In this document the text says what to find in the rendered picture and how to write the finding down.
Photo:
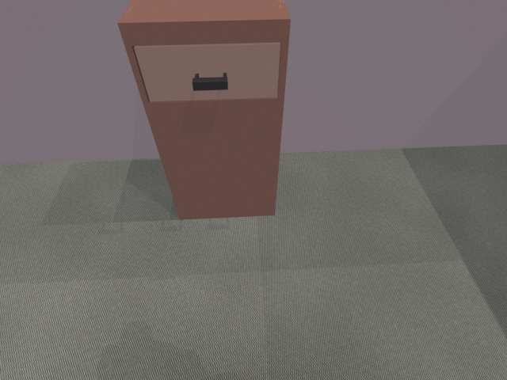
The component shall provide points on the drawer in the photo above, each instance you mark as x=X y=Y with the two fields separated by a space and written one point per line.
x=168 y=70

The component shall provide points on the cabinet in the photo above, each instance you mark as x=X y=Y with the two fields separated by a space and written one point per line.
x=220 y=157

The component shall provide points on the handle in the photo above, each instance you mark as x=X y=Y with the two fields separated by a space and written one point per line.
x=219 y=83

